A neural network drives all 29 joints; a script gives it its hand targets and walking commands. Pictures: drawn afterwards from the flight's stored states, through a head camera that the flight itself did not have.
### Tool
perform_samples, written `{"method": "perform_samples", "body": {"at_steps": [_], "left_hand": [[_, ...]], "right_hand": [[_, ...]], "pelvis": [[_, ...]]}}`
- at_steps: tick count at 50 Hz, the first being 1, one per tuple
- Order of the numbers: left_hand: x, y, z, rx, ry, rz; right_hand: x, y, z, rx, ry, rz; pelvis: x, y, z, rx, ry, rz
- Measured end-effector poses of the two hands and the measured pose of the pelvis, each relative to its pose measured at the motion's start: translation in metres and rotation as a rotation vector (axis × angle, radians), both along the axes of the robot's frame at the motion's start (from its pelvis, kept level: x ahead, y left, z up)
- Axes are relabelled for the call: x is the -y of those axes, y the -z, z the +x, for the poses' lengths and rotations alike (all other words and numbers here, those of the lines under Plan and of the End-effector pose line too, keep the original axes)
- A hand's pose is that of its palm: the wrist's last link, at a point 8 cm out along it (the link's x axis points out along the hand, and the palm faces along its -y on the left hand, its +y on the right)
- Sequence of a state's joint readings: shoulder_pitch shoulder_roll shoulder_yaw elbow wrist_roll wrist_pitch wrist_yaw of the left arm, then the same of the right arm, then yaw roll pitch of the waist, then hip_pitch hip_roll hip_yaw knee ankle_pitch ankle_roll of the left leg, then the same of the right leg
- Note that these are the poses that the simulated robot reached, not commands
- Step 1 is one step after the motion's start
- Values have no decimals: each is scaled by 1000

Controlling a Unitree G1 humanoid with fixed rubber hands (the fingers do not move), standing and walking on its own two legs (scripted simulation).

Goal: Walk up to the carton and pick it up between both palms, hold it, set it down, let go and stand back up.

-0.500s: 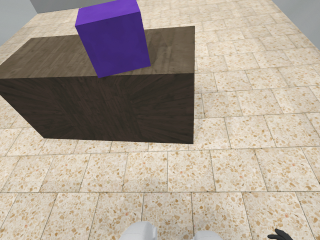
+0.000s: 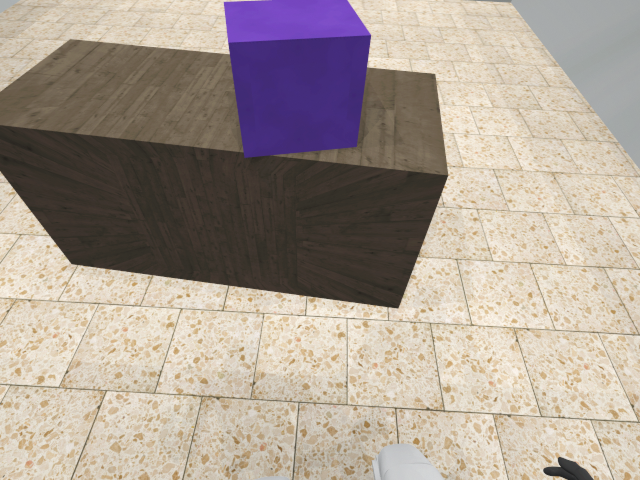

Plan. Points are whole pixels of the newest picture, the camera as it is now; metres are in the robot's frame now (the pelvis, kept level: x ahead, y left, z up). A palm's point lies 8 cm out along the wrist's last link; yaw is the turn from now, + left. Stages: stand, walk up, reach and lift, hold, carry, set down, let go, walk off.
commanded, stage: walk up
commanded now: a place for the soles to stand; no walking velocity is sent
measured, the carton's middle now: (294, 78) +0.95 +0.05 +0.01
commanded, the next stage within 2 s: none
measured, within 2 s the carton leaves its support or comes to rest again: neither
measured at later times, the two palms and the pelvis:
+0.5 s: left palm out of the picture +0.15 +0.46 -0.13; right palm out of the picture +0.10 -0.18 -0.09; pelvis +0.07 +0.14 -0.03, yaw +1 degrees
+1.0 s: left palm (80, 344) +0.32 +0.38 -0.11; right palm (475, 396) +0.24 -0.24 -0.13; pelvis +0.21 +0.07 -0.03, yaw -1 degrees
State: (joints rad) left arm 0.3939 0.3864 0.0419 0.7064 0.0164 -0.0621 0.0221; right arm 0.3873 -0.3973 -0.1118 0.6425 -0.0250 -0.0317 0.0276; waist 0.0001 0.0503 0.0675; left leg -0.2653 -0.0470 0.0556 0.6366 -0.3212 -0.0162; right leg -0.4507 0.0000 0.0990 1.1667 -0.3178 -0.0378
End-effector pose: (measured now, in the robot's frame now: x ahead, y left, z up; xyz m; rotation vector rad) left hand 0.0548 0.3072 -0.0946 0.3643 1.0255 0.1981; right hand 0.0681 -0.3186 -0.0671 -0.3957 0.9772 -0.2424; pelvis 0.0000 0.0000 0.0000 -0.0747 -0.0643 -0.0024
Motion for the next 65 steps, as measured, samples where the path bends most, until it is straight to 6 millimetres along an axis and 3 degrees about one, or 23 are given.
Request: {"method": "perform_samples", "body": {"at_steps": [3, 5, 8, 10, 13, 16, 19, 24, 30, 37, 43, 47, 53, 58, 62, 65], "left_hand": [[-17, -11, -6, -48, -11, 17], [-33, -12, -24, -85, -38, 50], [-63, 11, -61, -181, -98, 113], [-77, 23, -66, -199, -130, 109], [-99, 37, -41, -116, -152, 90], [-126, 53, 0, -29, -134, 75], [-140, 61, 41, 19, -69, 52], [-149, 39, 90, 61, -18, 15], [-157, 19, 109, -20, -26, 10], [-149, 17, 143, -71, -21, 26], [-118, 14, 214, -13, 26, 45], [-90, 14, 261, 34, 56, 52], [-60, 4, 268, -7, 51, 58], [-47, -2, 257, -90, 37, 68], [-36, 4, 258, -131, 13, 40], [-24, 19, 274, -133, 19, 19]], "right_hand": [[-12, -5, 14, -8, 10, 6], [-20, -2, 34, -7, -4, 8], [-31, 11, 68, 51, -41, -10], [-47, 18, 77, 58, -65, -8], [-75, 29, 77, 16, -97, 7], [-101, 40, 71, -6, -94, -5], [-122, 48, 54, -20, -56, -14], [-142, 32, 34, -96, 23, -21], [-148, 11, 45, -164, 35, -45], [-139, 21, 69, -226, 37, -32], [-114, 40, 90, -261, 53, -3], [-93, 60, 127, -249, 51, 28], [-72, 56, 216, -91, 11, 76], [-60, 49, 269, -12, -8, 101], [-44, 33, 281, -26, -7, 53], [-25, 26, 264, -67, 38, -16]], "pelvis": [[-13, -9, 6, -35, 3, 9], [-20, -6, 5, -41, -5, 15], [-31, 18, 3, -11, 25, 12], [-44, 27, 7, 17, 6, -19], [-69, 37, 20, 14, -35, -36], [-97, 50, 30, 14, -46, -15], [-120, 56, 38, 35, -17, 16], [-137, 32, 61, 42, -12, 6], [-145, 8, 86, -15, -13, 25], [-135, 9, 119, -66, -14, 52], [-109, 20, 159, -62, -11, 92], [-84, 29, 187, -53, -2, 97], [-56, 21, 227, -10, 16, 124], [-41, 14, 247, -3, 30, 128], [-29, 8, 257, -12, 30, 87], [-19, 9, 257, 23, 46, 73]]}}
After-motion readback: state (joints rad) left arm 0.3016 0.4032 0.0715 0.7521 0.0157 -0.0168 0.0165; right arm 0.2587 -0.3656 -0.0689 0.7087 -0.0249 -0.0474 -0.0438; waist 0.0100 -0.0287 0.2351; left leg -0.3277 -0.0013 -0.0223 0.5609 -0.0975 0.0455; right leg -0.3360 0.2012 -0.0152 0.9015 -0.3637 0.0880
